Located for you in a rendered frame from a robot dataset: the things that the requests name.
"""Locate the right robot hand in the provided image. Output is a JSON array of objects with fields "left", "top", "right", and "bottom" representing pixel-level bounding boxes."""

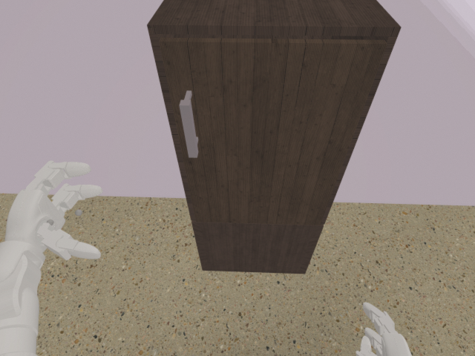
[{"left": 356, "top": 302, "right": 412, "bottom": 356}]

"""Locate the left robot hand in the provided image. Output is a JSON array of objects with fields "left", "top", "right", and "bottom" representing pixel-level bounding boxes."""
[{"left": 4, "top": 160, "right": 103, "bottom": 260}]

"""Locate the cupboard door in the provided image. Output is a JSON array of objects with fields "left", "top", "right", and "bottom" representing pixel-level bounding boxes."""
[{"left": 159, "top": 38, "right": 387, "bottom": 225}]

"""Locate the left robot forearm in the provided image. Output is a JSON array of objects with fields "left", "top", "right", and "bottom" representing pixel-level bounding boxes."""
[{"left": 0, "top": 240, "right": 45, "bottom": 356}]

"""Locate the handle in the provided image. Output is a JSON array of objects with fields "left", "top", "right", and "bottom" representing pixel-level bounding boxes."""
[{"left": 179, "top": 90, "right": 198, "bottom": 158}]

